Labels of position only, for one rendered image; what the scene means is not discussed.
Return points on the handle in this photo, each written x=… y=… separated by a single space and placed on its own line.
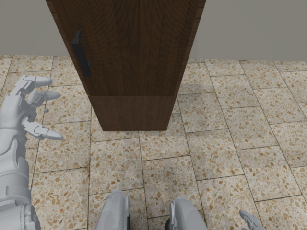
x=78 y=49

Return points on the left robot hand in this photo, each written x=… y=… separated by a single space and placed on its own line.
x=15 y=108

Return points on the left robot upper arm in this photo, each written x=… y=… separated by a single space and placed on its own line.
x=21 y=217

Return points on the right robot shin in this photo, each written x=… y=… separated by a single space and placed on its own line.
x=171 y=225

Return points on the cupboard door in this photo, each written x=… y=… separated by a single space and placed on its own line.
x=136 y=47

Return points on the right robot hand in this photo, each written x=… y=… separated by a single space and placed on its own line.
x=251 y=220

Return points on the left robot forearm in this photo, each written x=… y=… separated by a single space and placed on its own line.
x=14 y=169

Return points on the right robot thigh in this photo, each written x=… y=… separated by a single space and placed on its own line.
x=184 y=214

